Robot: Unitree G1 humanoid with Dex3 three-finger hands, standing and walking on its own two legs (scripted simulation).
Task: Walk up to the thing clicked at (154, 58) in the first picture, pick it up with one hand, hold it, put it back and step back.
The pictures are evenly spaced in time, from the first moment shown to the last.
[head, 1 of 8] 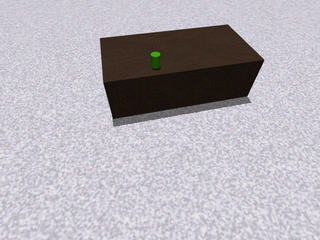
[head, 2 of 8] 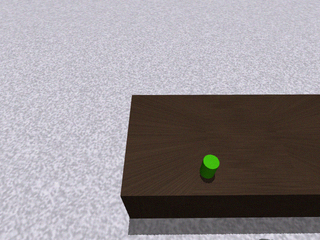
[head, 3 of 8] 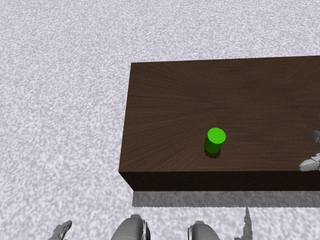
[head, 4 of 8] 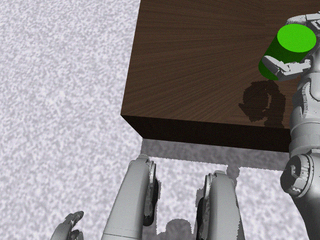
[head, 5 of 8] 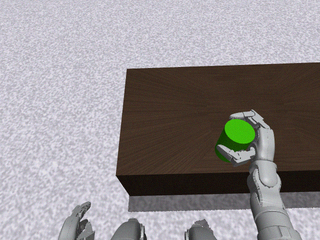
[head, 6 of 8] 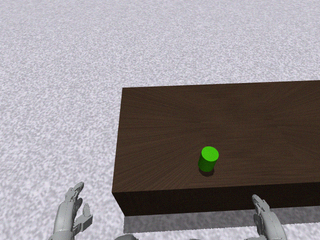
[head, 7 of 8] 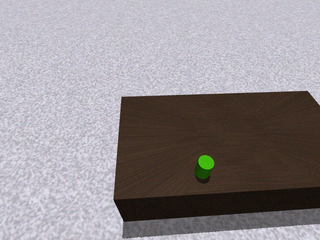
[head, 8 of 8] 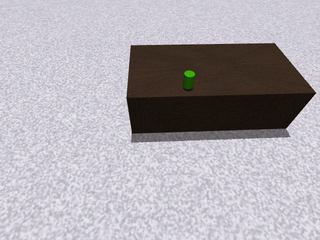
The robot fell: no
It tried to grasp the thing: yes
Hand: right
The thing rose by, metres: 0.35
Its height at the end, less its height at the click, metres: +0.00
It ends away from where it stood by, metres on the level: 0.01
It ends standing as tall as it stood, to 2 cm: yes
